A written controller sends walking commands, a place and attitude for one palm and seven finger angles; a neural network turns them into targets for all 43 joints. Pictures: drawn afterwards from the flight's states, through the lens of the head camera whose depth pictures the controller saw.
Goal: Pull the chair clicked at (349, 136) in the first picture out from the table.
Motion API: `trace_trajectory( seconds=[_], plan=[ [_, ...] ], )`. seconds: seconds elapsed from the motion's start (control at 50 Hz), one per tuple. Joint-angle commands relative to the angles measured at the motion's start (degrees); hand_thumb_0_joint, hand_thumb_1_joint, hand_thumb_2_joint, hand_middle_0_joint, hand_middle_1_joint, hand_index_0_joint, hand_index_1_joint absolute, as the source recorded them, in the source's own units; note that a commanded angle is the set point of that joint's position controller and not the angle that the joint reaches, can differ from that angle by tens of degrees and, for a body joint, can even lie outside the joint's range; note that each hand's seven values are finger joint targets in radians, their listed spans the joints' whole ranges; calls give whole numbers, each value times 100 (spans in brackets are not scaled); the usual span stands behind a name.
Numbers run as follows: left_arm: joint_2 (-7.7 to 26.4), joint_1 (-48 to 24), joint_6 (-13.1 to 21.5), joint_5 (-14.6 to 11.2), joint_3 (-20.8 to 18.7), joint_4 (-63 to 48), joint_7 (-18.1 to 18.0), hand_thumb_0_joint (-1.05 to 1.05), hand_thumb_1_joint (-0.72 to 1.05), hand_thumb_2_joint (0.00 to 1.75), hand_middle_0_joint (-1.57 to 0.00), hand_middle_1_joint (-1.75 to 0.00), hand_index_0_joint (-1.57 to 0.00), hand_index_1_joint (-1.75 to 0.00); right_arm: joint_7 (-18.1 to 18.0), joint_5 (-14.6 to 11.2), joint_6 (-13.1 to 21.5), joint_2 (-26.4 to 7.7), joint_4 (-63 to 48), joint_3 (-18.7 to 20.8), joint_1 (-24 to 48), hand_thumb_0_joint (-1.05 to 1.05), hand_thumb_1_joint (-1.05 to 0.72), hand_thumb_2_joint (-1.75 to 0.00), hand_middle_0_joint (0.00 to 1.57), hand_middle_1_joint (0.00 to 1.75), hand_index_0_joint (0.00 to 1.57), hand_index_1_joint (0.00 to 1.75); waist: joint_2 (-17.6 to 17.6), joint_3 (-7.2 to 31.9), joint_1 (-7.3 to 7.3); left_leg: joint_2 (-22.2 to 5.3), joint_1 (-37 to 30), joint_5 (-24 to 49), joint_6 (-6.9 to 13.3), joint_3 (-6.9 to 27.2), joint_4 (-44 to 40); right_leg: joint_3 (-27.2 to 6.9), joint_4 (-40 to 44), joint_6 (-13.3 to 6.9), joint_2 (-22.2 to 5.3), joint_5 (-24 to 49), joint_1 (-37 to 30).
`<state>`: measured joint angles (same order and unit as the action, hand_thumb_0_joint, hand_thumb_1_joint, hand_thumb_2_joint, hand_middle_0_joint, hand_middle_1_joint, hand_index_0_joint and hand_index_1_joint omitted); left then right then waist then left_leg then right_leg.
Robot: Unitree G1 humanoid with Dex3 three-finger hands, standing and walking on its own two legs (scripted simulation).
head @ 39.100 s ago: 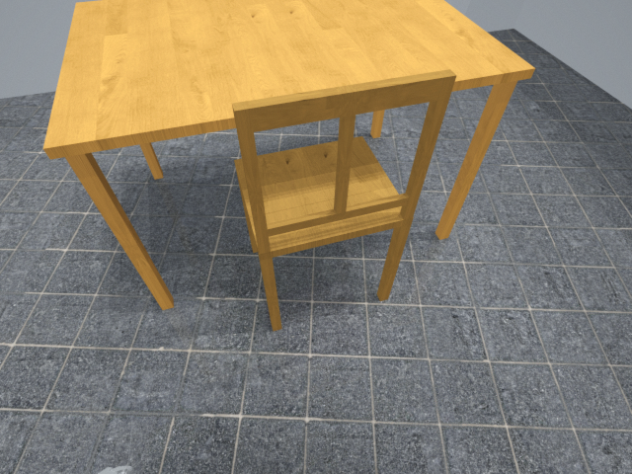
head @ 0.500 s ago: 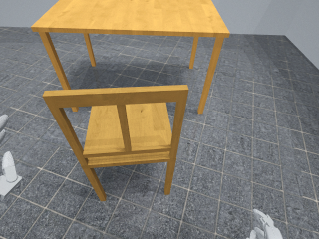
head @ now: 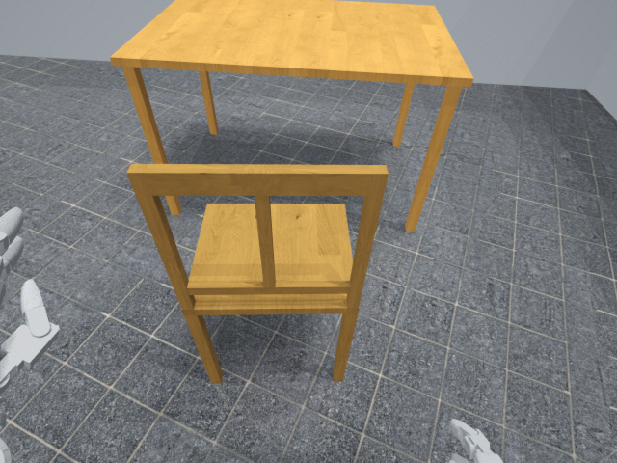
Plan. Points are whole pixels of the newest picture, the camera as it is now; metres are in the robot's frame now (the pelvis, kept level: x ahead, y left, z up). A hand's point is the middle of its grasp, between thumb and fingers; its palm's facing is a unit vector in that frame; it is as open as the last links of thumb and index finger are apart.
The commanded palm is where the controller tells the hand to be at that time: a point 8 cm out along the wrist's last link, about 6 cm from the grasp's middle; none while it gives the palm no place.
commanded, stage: stop stepping back and stand still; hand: left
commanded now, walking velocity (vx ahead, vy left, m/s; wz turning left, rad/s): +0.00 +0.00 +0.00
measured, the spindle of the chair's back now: (266, 243) +0.54 +0.12 -0.09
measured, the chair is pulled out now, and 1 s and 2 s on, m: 0.56 0.56 0.56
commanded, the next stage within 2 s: let the arm hang, fingers relaxed in 0.42 s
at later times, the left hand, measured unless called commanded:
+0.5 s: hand (66, 297) +0.23 +0.26 +0.16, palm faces +0.36 -0.79 -0.50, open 7.4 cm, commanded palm none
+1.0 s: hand out of the picture -0.02 +0.19 -0.17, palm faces +0.01 -0.98 -0.21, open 7.0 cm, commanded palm none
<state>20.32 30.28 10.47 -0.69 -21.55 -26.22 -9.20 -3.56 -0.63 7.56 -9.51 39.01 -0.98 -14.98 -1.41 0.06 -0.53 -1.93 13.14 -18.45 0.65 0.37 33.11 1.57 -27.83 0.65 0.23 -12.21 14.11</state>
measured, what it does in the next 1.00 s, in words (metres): stands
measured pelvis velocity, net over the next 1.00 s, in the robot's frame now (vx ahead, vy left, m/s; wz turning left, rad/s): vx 0.00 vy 0.00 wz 0.01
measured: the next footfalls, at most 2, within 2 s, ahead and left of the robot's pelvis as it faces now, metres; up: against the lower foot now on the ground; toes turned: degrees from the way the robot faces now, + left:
none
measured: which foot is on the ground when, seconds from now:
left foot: down 0.00-1.00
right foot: down 0.00-1.00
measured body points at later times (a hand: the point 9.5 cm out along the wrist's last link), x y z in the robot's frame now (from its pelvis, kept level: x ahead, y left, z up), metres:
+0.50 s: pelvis +0.03 +0.00 +0.01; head +0.05 +0.01 +0.46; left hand +0.20 +0.30 +0.19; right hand +0.19 -0.24 -0.07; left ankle +0.00 +0.12 -0.73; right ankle +0.03 -0.13 -0.73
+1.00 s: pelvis +0.00 +0.00 +0.00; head +0.02 +0.01 +0.45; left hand -0.02 +0.24 -0.15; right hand -0.03 -0.25 -0.14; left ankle +0.00 +0.12 -0.73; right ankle +0.03 -0.13 -0.73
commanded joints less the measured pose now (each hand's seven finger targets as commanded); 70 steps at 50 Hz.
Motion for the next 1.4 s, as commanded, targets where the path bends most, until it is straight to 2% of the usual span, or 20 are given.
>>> trace_trajectory(
  seconds=[0.0,0.08,0.14,0.2,0.28,0.48,0.5,0.52,0.56,0.62,0.66,0.7,0.74,0.82,0.86,0.9,0.96,1.1,1.14,1.38],
  plan=[
    [1355,-456,409,-62,-936,-1187,-160,0,90,90,-20,-30,-20,-30,-107,2,332,-856,-951,364,705,0,-90,-90,20,30,20,30,-92,82,124,-276,330,-188,196,361,-1126,-832,883,-222,-450,-300,-391],
    [1264,89,459,-137,-910,-962,-100,0,90,90,-20,-30,-20,-30,-55,-79,288,-837,-981,432,742,0,-90,-90,20,30,20,30,-58,401,114,-366,50,1298,130,253,-1038,-550,590,-165,-502,1476,-979],
    [1314,266,505,-162,-952,-1235,-99,0,90,90,-20,-30,-20,-30,-34,-92,236,-894,-1054,489,761,0,-90,-90,20,30,20,30,-39,680,129,-428,-281,2309,61,218,-948,-454,340,-170,-526,2306,-1195],
    [1379,489,519,-187,-1037,-1354,-102,0,90,90,-20,-30,-20,-30,-36,-111,185,-864,-1106,506,784,0,-90,-90,20,30,20,30,-235,782,139,-453,-461,2929,6,159,-901,-373,224,-171,-539,2673,-1273],
    [1538,558,531,-214,-1203,-1467,-116,0,90,90,-20,-30,-20,-30,-48,-132,97,-865,-1106,551,801,0,-90,-90,20,30,20,30,-286,768,142,-464,-459,3056,-7,112,-873,-307,261,-168,-544,2751,-1334],
    [1332,228,433,-232,-906,-1275,-105,0,90,90,-20,-30,-20,-30,-95,-113,39,-877,-1135,493,804,0,-90,-90,20,30,20,30,-279,391,138,-487,-188,1944,18,182,-1220,-423,594,-95,-494,1885,-1156],
    [148,-253,-489,402,1630,3073,696,0,90,90,-20,-30,-20,-30,492,13,242,-1416,3,624,829,0,-90,-90,20,30,20,30,-123,-167,354,-369,94,2827,57,211,-317,-3,-391,-161,-643,2374,33],
    [-303,-233,-918,259,1541,3357,814,0,90,90,-20,-30,-20,-30,464,44,-78,-997,125,569,319,0,-90,-90,20,30,20,30,-54,360,251,-396,-100,2916,11,159,-444,-229,-248,-210,-592,1571,96],
    [-421,-615,-1047,228,1713,3883,830,0,90,90,-20,-30,-20,-30,425,164,-308,-885,68,406,357,0,-90,-90,20,30,20,30,99,202,136,-579,446,1652,254,616,-780,-177,-348,-149,-486,210,164],
    [-246,-1077,-1060,277,1765,4858,806,0,90,90,-20,-30,-20,-30,379,215,-513,-926,116,337,288,0,-90,-90,20,30,20,30,1383,248,60,-318,281,1732,254,616,-598,-412,-40,-255,-581,857,-203],
    [-181,-1276,-1102,243,1819,5573,785,0,90,90,-20,-30,-20,-30,333,195,-592,-946,366,309,207,0,-90,-90,20,30,20,30,1187,285,79,-230,-122,1843,212,511,-628,-511,73,-314,-632,1017,-182],
    [-139,-1335,-1141,206,1910,6237,769,0,90,90,-20,-30,-20,-30,306,180,-618,-915,639,242,214,0,-90,-90,20,30,20,30,308,43,42,-271,-65,1789,208,494,-844,-490,123,-269,-560,741,-219],
    [-157,-1245,-1138,170,1975,6838,755,0,90,90,-20,-30,-20,-30,276,160,-637,-805,911,179,141,0,-90,-90,20,30,20,30,-277,-100,13,-263,38,1303,174,447,-1010,-523,280,-261,-524,382,-298],
    [-397,-1040,-1124,181,1931,7470,736,0,90,90,-20,-30,-20,-30,219,180,-693,-504,1246,230,-263,0,-90,-90,20,30,20,30,-794,-184,33,-280,160,328,191,427,-1190,-439,558,-316,-471,31,-321],
    [-379,-1055,-1108,159,1996,7689,756,0,90,90,-20,-30,-20,-30,220,167,-701,-493,1376,228,-437,0,-90,-90,20,30,20,30,-633,-260,48,-280,239,98,186,444,-1234,-463,627,-347,-484,-78,-292],
    [-381,-1075,-1108,150,2037,7887,763,0,90,90,-20,-30,-20,-30,211,154,-722,-525,1484,238,-620,0,-90,-90,20,30,20,30,-137,-408,52,-302,316,-40,212,483,-1256,-469,732,-349,-497,-257,-219],
    [-401,-1032,-1093,123,2078,8130,768,0,90,90,-20,-30,-20,-30,204,143,-703,-505,1670,220,-900,0,-90,-90,20,30,20,30,54,-327,84,-279,200,89,210,449,-1198,-515,785,-369,-549,-363,-170],
    [-524,-891,-1101,102,2144,8496,736,0,90,90,-20,-30,-20,-30,167,124,-688,-405,1971,172,-1174,0,-90,-90,20,30,20,30,60,-589,66,-334,300,115,246,454,-1303,-484,743,-383,-515,-336,-45],
    [-574,-847,-1099,101,2145,8543,722,0,90,90,-20,-30,-20,-30,165,125,-695,-343,2022,173,-1240,0,-90,-90,20,30,20,30,298,-629,69,-297,308,30,241,428,-1270,-531,766,-390,-521,-457,16],
    [-802,-801,-1078,121,2105,8578,675,0,90,90,-20,-30,-20,-30,142,128,-691,-44,2142,174,-1249,0,-90,-90,20,30,20,30,93,-736,65,-264,307,69,246,360,-1245,-549,748,-400,-477,-373,175]
  ],
)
